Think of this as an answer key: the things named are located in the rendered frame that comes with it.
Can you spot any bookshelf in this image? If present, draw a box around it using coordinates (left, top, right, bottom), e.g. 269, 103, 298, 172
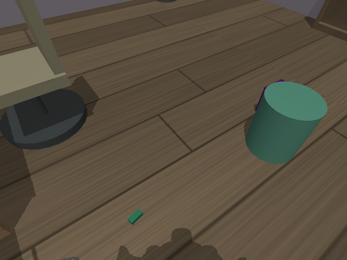
312, 0, 347, 41

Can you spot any office chair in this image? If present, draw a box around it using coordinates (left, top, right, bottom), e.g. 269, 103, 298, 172
0, 0, 87, 150

